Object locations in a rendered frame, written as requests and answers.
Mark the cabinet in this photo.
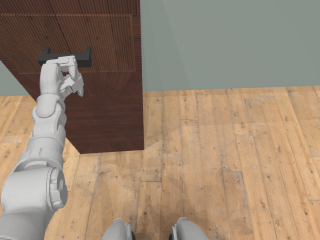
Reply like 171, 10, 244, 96
0, 0, 144, 154

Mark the drawer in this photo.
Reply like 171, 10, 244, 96
0, 13, 134, 73

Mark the left robot hand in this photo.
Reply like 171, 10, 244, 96
39, 55, 84, 102

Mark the left robot forearm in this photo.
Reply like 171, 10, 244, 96
0, 94, 67, 214

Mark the right robot thigh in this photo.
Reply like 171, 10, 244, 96
171, 220, 209, 240

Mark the robot left upper arm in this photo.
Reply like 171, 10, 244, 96
0, 166, 68, 240

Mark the handle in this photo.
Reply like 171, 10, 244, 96
37, 46, 92, 68

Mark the robot left shin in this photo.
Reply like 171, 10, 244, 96
112, 218, 125, 224

